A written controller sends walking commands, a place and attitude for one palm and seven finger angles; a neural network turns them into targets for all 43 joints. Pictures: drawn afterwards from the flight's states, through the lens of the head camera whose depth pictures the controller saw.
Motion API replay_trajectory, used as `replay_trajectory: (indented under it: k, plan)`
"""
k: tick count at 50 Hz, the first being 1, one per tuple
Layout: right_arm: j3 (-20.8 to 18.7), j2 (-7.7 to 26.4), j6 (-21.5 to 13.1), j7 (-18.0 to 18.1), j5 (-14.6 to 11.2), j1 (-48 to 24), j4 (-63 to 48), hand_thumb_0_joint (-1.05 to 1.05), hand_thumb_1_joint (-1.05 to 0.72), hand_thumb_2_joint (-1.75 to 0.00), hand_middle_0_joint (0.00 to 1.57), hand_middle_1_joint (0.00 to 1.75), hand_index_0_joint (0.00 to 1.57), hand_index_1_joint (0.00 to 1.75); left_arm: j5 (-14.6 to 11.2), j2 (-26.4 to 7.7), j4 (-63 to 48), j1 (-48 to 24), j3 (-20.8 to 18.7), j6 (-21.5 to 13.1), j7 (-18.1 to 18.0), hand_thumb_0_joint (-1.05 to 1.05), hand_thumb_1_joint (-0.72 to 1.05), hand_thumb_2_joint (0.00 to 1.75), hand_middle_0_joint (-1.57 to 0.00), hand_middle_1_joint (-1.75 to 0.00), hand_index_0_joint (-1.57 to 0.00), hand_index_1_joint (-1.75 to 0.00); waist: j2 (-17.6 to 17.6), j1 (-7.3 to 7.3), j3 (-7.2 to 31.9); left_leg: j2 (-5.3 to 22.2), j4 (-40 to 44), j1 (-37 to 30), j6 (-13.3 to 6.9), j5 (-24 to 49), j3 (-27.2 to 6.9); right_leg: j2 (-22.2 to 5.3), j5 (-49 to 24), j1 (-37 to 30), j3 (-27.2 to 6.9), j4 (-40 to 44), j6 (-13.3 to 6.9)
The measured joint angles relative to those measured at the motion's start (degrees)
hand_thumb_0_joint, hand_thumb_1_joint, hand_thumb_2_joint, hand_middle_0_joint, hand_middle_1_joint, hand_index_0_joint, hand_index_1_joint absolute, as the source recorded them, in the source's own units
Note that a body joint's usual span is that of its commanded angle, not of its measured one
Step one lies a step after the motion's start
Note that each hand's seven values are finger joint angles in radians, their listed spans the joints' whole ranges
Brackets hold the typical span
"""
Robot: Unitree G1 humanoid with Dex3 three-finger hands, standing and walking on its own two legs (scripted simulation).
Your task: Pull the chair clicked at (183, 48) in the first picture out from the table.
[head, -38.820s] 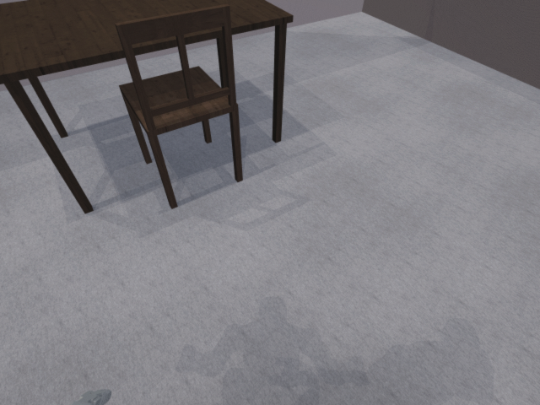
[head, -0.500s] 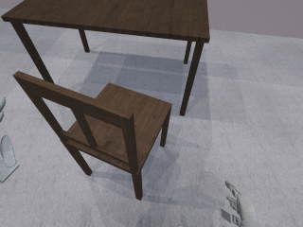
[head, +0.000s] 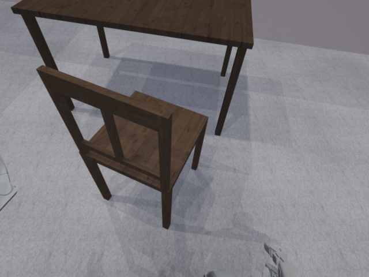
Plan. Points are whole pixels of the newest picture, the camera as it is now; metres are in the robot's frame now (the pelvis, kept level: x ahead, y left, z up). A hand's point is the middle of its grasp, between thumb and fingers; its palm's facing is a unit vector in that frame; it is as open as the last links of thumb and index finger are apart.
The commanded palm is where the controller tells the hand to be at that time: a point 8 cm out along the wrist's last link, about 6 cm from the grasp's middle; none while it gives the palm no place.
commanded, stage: step back with the hand held close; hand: left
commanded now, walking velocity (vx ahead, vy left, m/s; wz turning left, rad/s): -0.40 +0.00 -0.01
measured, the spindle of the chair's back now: (113, 135) +0.51 +0.25 -0.10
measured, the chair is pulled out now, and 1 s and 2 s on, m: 0.47 0.47 0.47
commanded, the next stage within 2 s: stop stepping back and stand still in 0.12 s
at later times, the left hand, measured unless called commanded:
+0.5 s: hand (38, 269) +0.12 +0.19 +0.16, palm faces +0.38 -0.74 -0.55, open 7.4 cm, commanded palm +0.05 +0.24 +0.18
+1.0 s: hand out of the picture +0.08 +0.22 +0.15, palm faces +0.41 -0.79 -0.45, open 7.4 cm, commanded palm +0.01 +0.26 +0.18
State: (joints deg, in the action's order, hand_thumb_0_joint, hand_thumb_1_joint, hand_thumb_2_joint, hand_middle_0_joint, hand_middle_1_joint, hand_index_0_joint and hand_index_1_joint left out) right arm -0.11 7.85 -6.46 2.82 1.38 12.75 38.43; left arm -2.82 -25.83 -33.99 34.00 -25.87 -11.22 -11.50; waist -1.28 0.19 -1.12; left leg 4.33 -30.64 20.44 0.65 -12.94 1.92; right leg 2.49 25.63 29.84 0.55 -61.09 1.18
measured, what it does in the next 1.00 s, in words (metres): walks backwards: right foot, then left foot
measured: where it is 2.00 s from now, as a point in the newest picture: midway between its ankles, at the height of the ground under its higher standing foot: outside the picture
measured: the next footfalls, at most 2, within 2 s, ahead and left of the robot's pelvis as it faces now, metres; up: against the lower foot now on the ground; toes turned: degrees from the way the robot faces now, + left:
right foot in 0.18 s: -0.08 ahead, -0.15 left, +0.00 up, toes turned -3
left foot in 0.50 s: -0.10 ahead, +0.06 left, +0.00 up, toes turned +2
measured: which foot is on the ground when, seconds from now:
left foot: down 0.00-0.20, up 0.22-0.48, down 0.50-1.00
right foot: up 0.00-0.16, down 0.18-1.00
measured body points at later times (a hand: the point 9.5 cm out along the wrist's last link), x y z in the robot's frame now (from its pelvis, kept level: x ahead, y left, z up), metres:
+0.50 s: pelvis -0.09 -0.06 +0.00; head -0.06 -0.07 +0.45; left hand +0.09 +0.23 +0.19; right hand +0.07 -0.35 -0.09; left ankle -0.14 +0.06 -0.73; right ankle -0.12 -0.15 -0.74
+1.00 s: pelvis -0.13 -0.04 +0.01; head -0.12 -0.04 +0.45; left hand +0.05 +0.26 +0.18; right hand +0.00 -0.27 -0.09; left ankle -0.14 +0.06 -0.74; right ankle -0.12 -0.15 -0.74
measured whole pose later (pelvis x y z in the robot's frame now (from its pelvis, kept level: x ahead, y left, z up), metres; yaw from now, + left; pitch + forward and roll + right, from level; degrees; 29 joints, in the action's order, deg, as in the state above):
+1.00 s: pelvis -0.13 -0.04 +0.01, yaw +0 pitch +1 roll +0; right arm 1.6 10.6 -5.9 3.9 -0.4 15.4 36.4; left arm -1.7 -21.9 -25.6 31.4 -22.0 -10.3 -9.9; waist -0.7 0.5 -0.6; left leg -0.5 -25.1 11.8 -1.5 -14.0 2.4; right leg -0.1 12.1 13.5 3.2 -24.9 -0.8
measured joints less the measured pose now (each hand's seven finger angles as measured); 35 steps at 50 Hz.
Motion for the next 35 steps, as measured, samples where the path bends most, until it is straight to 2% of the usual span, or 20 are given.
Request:
replay_trajectory:
  k: [4, 6, 9, 10, 11, 12, 14, 16, 18, 21, 25, 26, 28, 30, 35]
  plan:
    - [0.53, -0.55, -1.20, -0.98, 0.09, -1.26, 1.22, 0.02, -0.90, -0.90, 0.20, 0.30, 0.21, 0.30, -0.64, 0.90, -0.96, -1.14, -1.15, -1.30, -0.10, 0.01, 0.89, 0.90, -0.21, -0.30, -0.21, -0.30, 1.21, -1.13, 0.88, 1.74, 1.78, 1.62, 0.90, 2.27, 1.24, -1.47, 0.85, -7.17, 0.50, 10.64, 0.34]
    - [0.78, -0.47, -1.43, -1.28, 0.35, -2.50, 1.21, 0.02, -0.90, -0.90, 0.20, 0.30, 0.21, 0.30, -0.64, 1.22, 0.61, -2.29, -0.99, -1.58, 0.20, 0.01, 0.89, 0.90, -0.21, -0.30, -0.21, -0.30, 1.96, -0.88, 0.99, 2.24, 2.16, 3.03, 1.45, 3.46, 1.57, -1.99, 0.17, -10.84, 0.16, 18.32, 0.32]
    - [0.99, 0.01, -1.28, -1.63, 0.32, -4.54, 0.24, 0.01, -0.90, -0.90, 0.20, 0.30, 0.21, 0.30, -0.64, 0.72, 2.87, -3.31, -0.59, -1.43, 1.26, 0.01, 0.89, 0.90, -0.20, -0.30, -0.21, -0.30, 2.74, -0.39, 0.22, 2.90, 0.73, 6.16, 2.67, 4.67, 1.72, -2.37, -5.01, -16.18, 0.15, 31.69, -0.02]
    - [0.73, 0.85, -0.89, -1.76, 0.17, -5.36, 0.13, 0.01, -0.90, -0.90, 0.20, 0.30, 0.21, 0.30, -0.34, 1.37, 3.58, -3.68, 0.30, -1.46, 1.92, 0.01, 0.89, 0.90, -0.20, -0.30, -0.21, -0.30, 4.73, -0.11, -0.76, 4.18, -0.05, 7.00, 2.82, 4.84, 0.70, -0.92, -5.22, -16.59, 0.95, 33.18, -0.83]
    - [0.39, 1.64, -0.25, -1.81, -0.08, -5.78, 0.01, 0.01, -0.90, -0.90, 0.20, 0.30, 0.21, 0.30, -0.17, 1.71, 3.81, -3.48, 1.25, -1.42, 2.56, 0.01, 0.89, 0.90, -0.20, -0.30, -0.21, -0.30, 6.21, 0.30, -1.56, 4.76, -1.03, 7.59, 2.27, 3.27, -0.41, 0.18, -5.97, -16.79, 1.65, 33.86, -1.63]
    - [-0.04, 2.18, 0.52, -1.77, -0.53, -5.69, -0.14, 0.01, -0.90, -0.90, 0.20, 0.30, 0.21, 0.30, 0.01, 1.59, 3.60, -2.74, 2.09, -1.54, 3.09, 0.01, 0.89, 0.90, -0.21, -0.30, -0.21, -0.30, 6.36, 0.47, -1.70, 3.82, -4.18, 8.48, 1.90, -1.85, -1.27, 0.28, -6.67, -16.40, 1.86, 33.94, -2.28]
    - [-0.80, 2.90, 2.07, -1.64, -1.70, -4.88, -0.50, 0.01, -0.90, -0.90, 0.20, 0.30, 0.21, 0.30, 0.07, 0.95, 2.45, 0.20, 2.86, -1.86, 3.64, 0.01, 0.89, 0.90, -0.21, -0.30, -0.21, -0.30, 4.07, 0.33, -1.13, -0.51, -14.13, 10.24, 1.32, -9.06, -2.44, -1.25, -7.55, -15.16, 1.07, 33.60, -2.99]
    - [-1.00, 3.64, 3.70, -0.91, -2.22, -3.92, -1.33, 0.02, -0.90, -0.90, 0.20, 0.30, 0.21, 0.30, 0.58, 0.38, 1.88, 4.48, 2.08, -1.79, 3.34, 0.01, 0.89, 0.90, -0.21, -0.30, -0.21, -0.30, 1.60, 0.45, 0.18, -3.41, -19.88, 10.03, 1.26, -10.93, -1.47, -2.52, -8.15, -14.25, -0.17, 33.74, -3.41]
    - [-1.32, 4.58, 4.69, 0.21, -2.39, -3.02, -2.44, 0.02, -0.90, -0.90, 0.20, 0.30, 0.21, 0.30, 0.78, 0.09, 2.51, 7.36, 1.17, -1.26, 2.46, 0.01, 0.88, 0.90, -0.21, -0.30, -0.22, -0.30, 0.41, 1.04, 1.30, -4.71, -19.39, 7.68, 1.15, -10.92, -0.33, -3.10, -8.55, -14.02, -0.55, 33.98, -3.67]
    - [-2.27, 6.40, 4.61, 1.55, -2.27, -1.97, -3.46, 0.02, -0.90, -0.90, 0.20, 0.30, 0.20, 0.30, 0.70, -0.02, 4.68, 6.64, 0.67, -0.31, 1.33, 0.01, 0.88, 0.90, -0.22, -0.30, -0.22, -0.31, 0.24, 1.48, 2.07, -5.06, -13.44, 2.53, 0.51, -9.43, 0.76, -3.23, -8.47, -13.93, 0.41, 33.41, -3.86]
    - [-3.33, 8.50, 3.64, 2.05, -2.33, -1.24, -4.07, 0.02, -0.91, -0.90, 0.19, 0.30, 0.20, 0.30, 0.40, 1.19, 5.06, 2.56, 1.30, 0.41, 0.57, 0.01, 0.88, 0.90, -0.21, -0.30, -0.22, -0.30, 0.73, 1.81, 1.77, -4.24, 1.41, -6.36, -0.79, -2.37, 1.39, -3.02, -7.17, -13.66, 3.01, 30.46, -3.70]
    - [-3.55, 8.73, 3.33, 2.11, -2.44, -1.35, -4.16, 0.02, -0.91, -0.90, 0.19, 0.30, 0.20, 0.30, 0.26, 1.54, 4.54, 1.89, 1.64, 0.42, 0.52, 0.01, 0.88, 0.90, -0.21, -0.30, -0.22, -0.30, 0.83, 1.87, 1.48, -4.07, 4.35, -8.21, -0.35, -3.71, 1.19, -2.98, -6.63, -13.39, 3.55, 29.23, -3.57]
    - [-3.55, 7.80, 2.90, 1.96, -2.82, -2.00, -3.98, 0.02, -0.91, -0.90, 0.19, 0.30, 0.20, 0.30, 0.15, 1.89, 3.89, 1.04, 2.17, 0.36, 0.69, 0.01, 0.89, 0.90, -0.21, -0.30, -0.21, -0.30, -0.94, 1.16, 0.52, -5.03, 5.47, -9.54, -0.14, -4.28, 1.79, -3.94, -6.42, -13.46, 2.90, 27.81, -3.37]
    - [-2.93, 6.80, 2.32, 1.54, -2.77, -2.22, -4.77, 0.02, -0.91, -0.90, 0.19, 0.30, 0.20, 0.30, 0.38, 1.84, 3.08, 1.81, 2.22, 0.31, 1.01, 0.01, 0.89, 0.90, -0.21, -0.30, -0.21, -0.30, -1.27, 0.88, 0.41, -4.88, 4.51, -9.52, -0.31, -3.80, 2.24, -3.77, -6.86, -13.84, 2.42, 27.88, -3.19]
    - [-0.96, 4.79, 1.20, 0.75, -2.77, -1.50, -5.30, 0.01, -0.91, -0.90, 0.19, 0.30, 0.20, 0.30, 0.34, 1.12, 3.97, 1.48, 2.31, -0.84, 1.73, 0.01, 0.88, 0.90, -0.21, -0.30, -0.21, -0.30, 1.85, 0.91, 1.31, -2.80, 1.18, -7.78, -0.20, -4.30, 0.76, -1.79, -9.47, -15.54, 4.06, 31.27, -3.71]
